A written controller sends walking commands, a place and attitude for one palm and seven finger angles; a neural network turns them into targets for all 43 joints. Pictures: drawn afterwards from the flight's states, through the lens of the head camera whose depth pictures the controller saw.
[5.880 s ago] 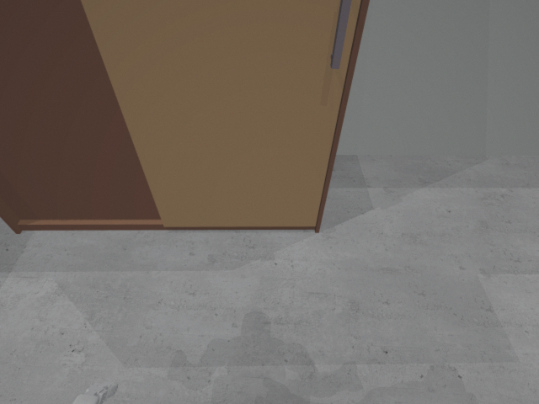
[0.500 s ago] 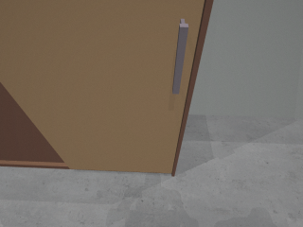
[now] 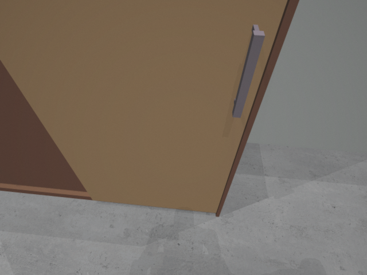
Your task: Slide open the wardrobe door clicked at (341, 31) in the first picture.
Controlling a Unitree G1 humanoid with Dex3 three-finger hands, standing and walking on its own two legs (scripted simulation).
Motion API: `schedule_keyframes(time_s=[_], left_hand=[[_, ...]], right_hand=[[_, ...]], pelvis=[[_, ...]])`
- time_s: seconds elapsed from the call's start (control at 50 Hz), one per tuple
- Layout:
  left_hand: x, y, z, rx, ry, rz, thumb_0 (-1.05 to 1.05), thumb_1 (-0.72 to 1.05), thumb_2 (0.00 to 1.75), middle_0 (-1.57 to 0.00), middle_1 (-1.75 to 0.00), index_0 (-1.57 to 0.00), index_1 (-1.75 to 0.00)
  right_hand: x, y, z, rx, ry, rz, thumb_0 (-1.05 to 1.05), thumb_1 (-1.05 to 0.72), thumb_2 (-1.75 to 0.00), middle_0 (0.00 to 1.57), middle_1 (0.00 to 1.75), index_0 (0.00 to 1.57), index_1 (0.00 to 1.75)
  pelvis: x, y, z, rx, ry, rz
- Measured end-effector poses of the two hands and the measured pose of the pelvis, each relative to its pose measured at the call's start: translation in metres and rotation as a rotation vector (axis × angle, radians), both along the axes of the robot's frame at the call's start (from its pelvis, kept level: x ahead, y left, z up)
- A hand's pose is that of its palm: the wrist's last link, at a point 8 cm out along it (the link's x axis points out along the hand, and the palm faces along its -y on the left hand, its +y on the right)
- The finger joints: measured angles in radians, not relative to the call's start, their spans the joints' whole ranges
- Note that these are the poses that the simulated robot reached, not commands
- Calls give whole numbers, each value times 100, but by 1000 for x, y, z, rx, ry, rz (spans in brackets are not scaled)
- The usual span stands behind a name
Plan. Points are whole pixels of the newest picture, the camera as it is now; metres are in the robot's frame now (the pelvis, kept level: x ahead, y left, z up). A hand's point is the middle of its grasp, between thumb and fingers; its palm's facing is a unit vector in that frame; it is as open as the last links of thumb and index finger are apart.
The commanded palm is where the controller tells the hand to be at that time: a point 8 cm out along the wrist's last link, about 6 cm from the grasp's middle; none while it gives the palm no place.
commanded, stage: shuffle to correct the standing spot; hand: right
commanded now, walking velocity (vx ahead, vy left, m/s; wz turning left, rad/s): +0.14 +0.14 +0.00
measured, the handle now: (245, 75) +0.53 -0.10 +0.18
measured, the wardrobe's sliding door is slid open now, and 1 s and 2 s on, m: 0.00 0.00 0.00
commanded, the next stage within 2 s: come to a stop and stand still in 0.06 s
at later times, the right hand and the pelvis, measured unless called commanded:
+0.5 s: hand out of the picture +0.02 -0.12 -0.18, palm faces +0.06 +0.99 -0.14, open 7.3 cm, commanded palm none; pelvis +0.06 +0.02 +0.00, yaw +1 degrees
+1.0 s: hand out of the picture +0.02 -0.12 -0.18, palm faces +0.11 +0.98 -0.15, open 7.3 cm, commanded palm none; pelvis +0.03 +0.05 +0.00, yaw -3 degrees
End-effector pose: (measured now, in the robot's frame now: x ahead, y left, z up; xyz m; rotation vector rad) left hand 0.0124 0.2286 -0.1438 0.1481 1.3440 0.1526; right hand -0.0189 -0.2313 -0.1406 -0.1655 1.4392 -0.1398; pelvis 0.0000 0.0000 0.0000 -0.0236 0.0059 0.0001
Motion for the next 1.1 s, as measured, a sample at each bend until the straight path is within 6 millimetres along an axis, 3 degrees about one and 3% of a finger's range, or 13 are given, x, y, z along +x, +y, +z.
schedule_keyframes(time_s=[0.06, 0.12, 0.18, 0.28, 0.4, 0.5, 0.58, 0.64, 0.76, 0.86, 0.94, 1.1], left_hand=[[-9, 12, -3, -3, 59, 8, 1, 90, 90, -20, -30, -21, -30], [-5, 21, 2, 2, 103, -7, 1, 90, 90, -20, -30, -20, -30], [12, 27, 8, 10, 91, -17, 1, 90, 90, -20, -30, -20, -30], [59, 26, 10, 28, 22, -38, 1, 92, 90, -19, -30, -20, -30], [111, 13, 10, 37, -97, -44, 1, 93, 90, -19, -30, -20, -30], [125, 4, 8, 1, -158, -34, 0, 92, 90, -19, -30, -20, -30], [119, 12, 3, -24, -182, -24, -1, 93, 90, -20, -30, -21, -30], [107, 27, -5, -39, -172, -28, -1, 93, 90, -20, -30, -21, -30], [72, 62, 2, -20, -97, -26, -1, 93, 90, -20, -30, -20, -30], [40, 76, 10, 21, -5, -34, 0, 92, 90, -19, -30, -20, -30], [22, 72, 12, 50, 63, -45, 0, 91, 90, -19, -30, -20, -30], [11, 34, 13, 19, 89, -39, 1, 91, 90, -19, -30, -20, -30]], right_hand=[[-1, 18, -1, 6, -8, -33, 1, -91, -90, 20, 30, 20, 30], [-5, 35, -1, 20, -7, -78, 1, -91, -90, 20, 30, 20, 30], [-11, 53, -1, 46, 25, -100, 1, -91, -90, 20, 30, 20, 30], [-17, 74, -5, 95, 91, -116, 1, -91, -90, 20, 30, 20, 30], [0, 74, -18, 111, 118, -119, 1, -91, -90, 21, 30, 20, 30], [37, 59, -12, 55, 36, -76, 1, -91, -90, 21, 30, 20, 30], [65, 44, -2, -17, -57, -39, 1, -91, -90, 21, 30, 20, 30], [74, 39, 2, -70, -128, -30, 1, -92, -90, 20, 30, 20, 30], [67, 52, 12, -66, -179, -36, 1, -92, -90, 20, 30, 20, 30], [57, 65, 6, -8, -162, -62, 1, -91, -90, 20, 30, 20, 30], [43, 67, -5, 25, -117, -94, 1, -92, -90, 21, 30, 20, 30], [23, 59, -9, 47, -14, -103, 1, -92, -90, 20, 30, 20, 30]], pelvis=[[9, 13, -1, 17, 3, -20], [19, 22, 2, 19, 10, -33], [28, 27, 4, 24, 14, -41], [44, 28, 3, 37, 16, -35], [64, 23, -4, 29, -5, -10], [58, 24, -1, 6, -9, 17], [41, 32, -1, 2, -11, 12], [31, 44, -6, -5, -15, 7], [29, 61, 2, 7, -22, -18], [32, 63, 5, 20, -11, -34], [33, 56, 2, 38, -5, -51], [32, 41, 5, 26, -18, -42]])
